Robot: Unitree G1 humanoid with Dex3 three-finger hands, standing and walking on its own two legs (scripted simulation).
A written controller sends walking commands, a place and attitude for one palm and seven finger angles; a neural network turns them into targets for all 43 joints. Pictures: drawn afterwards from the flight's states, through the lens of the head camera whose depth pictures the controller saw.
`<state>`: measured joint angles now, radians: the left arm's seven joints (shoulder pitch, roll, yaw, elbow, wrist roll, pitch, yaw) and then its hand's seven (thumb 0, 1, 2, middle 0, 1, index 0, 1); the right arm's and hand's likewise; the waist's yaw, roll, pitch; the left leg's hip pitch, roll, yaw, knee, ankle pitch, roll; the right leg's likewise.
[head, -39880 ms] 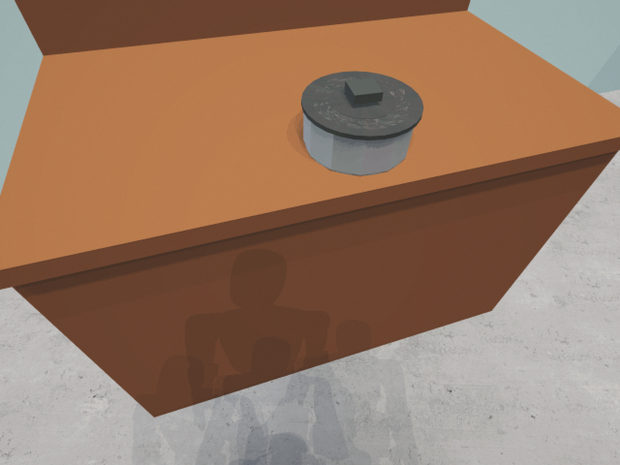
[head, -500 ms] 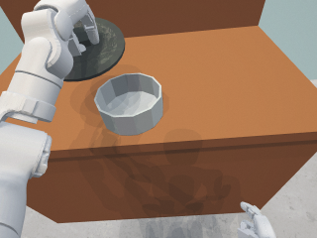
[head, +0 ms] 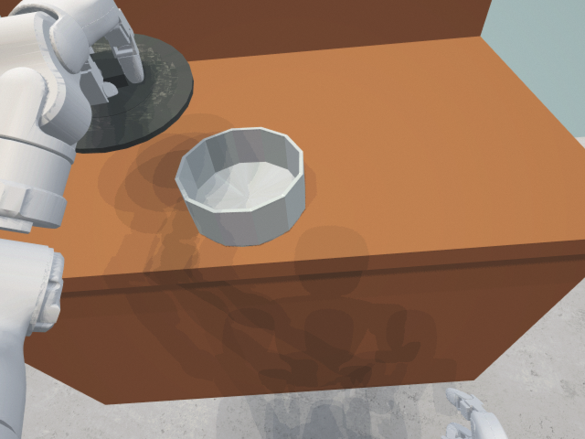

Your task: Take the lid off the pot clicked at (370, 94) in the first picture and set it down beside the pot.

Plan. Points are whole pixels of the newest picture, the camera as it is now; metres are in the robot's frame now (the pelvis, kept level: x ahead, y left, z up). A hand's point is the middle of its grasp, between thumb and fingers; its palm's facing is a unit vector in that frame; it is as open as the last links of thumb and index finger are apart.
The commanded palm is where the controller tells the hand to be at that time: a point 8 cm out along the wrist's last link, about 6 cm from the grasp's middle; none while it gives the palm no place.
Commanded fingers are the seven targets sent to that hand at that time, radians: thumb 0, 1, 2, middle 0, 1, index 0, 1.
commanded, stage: move the lid sideways beside the pot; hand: left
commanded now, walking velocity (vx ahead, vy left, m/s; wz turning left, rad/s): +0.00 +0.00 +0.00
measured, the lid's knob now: (100, 71) +0.47 +0.24 +0.28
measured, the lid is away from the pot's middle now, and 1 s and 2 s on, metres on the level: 0.14 0.25 0.25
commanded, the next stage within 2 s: lower the lid onto the table in 1.00 s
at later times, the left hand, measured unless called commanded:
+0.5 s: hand (48, 78) +0.43 +0.27 +0.30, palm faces -0.09 -0.03 -1.00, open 6.2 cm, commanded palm +0.40 +0.28 +0.37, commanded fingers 0.00 0.42 1.29 -0.83 -0.70 -1.09 -0.82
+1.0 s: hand (8, 82) +0.43 +0.32 +0.29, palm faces -0.12 -0.04 -0.99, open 6.2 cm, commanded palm +0.40 +0.32 +0.37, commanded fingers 0.00 0.42 1.29 -0.83 -0.70 -1.09 -0.82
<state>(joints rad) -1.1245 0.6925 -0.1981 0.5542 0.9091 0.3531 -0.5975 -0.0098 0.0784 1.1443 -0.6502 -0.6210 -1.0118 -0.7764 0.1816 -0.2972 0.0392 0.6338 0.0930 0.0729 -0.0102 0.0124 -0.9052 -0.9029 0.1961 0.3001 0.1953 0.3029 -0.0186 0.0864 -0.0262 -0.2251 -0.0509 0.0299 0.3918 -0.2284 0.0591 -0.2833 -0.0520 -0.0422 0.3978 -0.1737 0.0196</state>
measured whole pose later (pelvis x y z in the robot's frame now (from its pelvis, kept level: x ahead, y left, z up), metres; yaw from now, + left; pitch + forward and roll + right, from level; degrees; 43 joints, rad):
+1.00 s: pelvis +0.01 -0.01 +0.00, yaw +0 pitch +5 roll -1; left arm -1.11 0.92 -0.05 0.72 0.96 0.21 -0.62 -0.01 0.08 1.14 -0.65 -0.62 -1.01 -0.78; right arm 0.22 -0.32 0.03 0.63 0.11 0.14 -0.04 0.01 -0.91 -0.90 0.20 0.30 0.20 0.30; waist -0.04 0.08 0.00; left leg -0.25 -0.03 0.02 0.41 -0.24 0.05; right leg -0.28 -0.03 -0.06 0.36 -0.16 0.01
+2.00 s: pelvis +0.00 -0.01 +0.00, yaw +1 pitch +4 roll -1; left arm -0.94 0.84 -0.05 0.64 0.91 0.21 -0.58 -0.01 0.09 1.14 -0.65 -0.62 -1.01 -0.78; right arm 0.21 -0.32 0.03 0.62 0.10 0.12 -0.03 0.01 -0.91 -0.90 0.20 0.30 0.20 0.30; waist -0.04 0.07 0.01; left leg -0.25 -0.03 0.00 0.43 -0.25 0.05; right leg -0.27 -0.03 -0.07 0.37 -0.16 0.01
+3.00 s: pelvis +0.01 +0.00 +0.00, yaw +1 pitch +5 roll -1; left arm -0.84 0.78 -0.04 0.73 0.88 0.10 -0.53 -0.02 0.10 1.14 -0.64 -0.62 -1.01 -0.78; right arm 0.23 -0.31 0.02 0.63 0.08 0.11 -0.02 0.01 -0.90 -0.90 0.20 0.30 0.20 0.30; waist -0.06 0.07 0.02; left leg -0.25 -0.03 0.00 0.43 -0.26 0.06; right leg -0.26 -0.03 -0.07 0.35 -0.17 0.02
